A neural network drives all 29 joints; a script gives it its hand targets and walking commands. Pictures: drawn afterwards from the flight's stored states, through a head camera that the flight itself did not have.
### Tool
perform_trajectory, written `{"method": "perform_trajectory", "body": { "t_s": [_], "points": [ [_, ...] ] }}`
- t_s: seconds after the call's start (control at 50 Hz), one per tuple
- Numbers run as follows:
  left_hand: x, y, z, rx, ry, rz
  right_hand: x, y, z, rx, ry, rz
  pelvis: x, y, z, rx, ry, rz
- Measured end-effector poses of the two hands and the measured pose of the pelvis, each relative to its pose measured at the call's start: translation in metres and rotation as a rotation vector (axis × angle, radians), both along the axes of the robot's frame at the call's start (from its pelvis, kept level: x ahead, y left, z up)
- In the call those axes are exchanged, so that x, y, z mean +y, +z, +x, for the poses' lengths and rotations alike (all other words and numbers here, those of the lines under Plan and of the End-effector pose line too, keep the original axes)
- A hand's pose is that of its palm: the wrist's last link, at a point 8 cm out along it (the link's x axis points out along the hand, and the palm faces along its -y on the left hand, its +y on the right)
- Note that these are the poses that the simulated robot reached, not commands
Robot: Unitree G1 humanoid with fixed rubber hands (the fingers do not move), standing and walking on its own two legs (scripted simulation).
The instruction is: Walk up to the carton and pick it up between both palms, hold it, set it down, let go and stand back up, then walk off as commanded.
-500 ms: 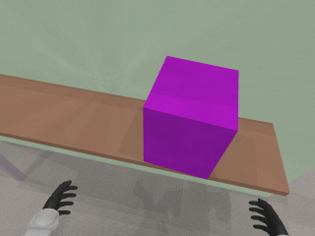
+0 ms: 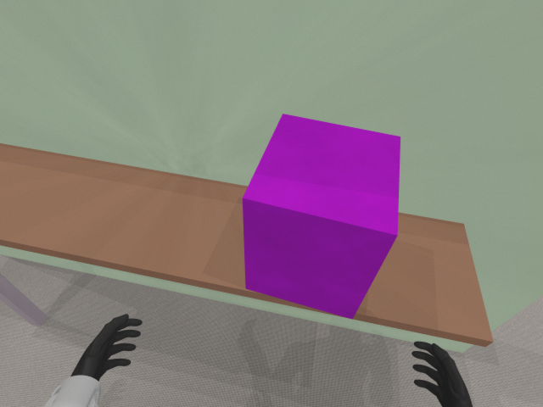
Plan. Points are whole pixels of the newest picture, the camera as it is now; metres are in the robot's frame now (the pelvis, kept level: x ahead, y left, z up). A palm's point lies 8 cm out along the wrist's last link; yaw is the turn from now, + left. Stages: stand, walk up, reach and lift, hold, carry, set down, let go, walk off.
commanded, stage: reach and lift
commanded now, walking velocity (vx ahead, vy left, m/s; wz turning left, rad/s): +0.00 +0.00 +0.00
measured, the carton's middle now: (318, 217) +0.42 -0.06 +0.03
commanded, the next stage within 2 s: none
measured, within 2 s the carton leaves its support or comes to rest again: neither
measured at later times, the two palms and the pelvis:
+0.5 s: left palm (109, 345) +0.20 +0.23 +0.01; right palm (447, 380) +0.17 -0.22 +0.00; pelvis +0.00 +0.00 +0.00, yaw +0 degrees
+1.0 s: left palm (123, 320) +0.23 +0.21 +0.03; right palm (451, 349) +0.20 -0.22 +0.04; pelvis +0.01 +0.00 +0.00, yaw +0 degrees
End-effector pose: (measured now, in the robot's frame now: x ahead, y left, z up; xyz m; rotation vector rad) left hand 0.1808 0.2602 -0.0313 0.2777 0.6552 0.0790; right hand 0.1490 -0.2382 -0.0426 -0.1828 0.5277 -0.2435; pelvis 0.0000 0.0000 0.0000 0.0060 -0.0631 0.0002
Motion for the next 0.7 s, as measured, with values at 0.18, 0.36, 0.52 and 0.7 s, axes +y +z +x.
{"method": "perform_trajectory", "body": {
  "t_s": [0.18,0.36,0.52,0.7],
  "points": [
    [-0.01,0.012,0.003,-0.094,-0.033,-0.035,0.01,0.016,0.006,-0.081,-0.013,0.017,0.001,0.0,-0.004,-0.008,0.0,-0.001],
    [-0.02,0.025,0.012,-0.188,-0.055,-0.082,0.016,0.035,0.019,-0.164,-0.025,0.021,0.001,0.0,-0.004,-0.008,0.0,-0.001],
    [-0.032,0.044,0.023,-0.296,-0.103,-0.116,0.024,0.048,0.022,-0.224,-0.05,0.037,0.001,0.0,-0.003,-0.006,0.0,-0.001],
    [-0.039,0.052,0.028,-0.346,-0.111,-0.151,0.025,0.06,0.026,-0.265,-0.07,0.039,0.001,0.0,-0.001,-0.003,0.0,-0.001]
  ]
}}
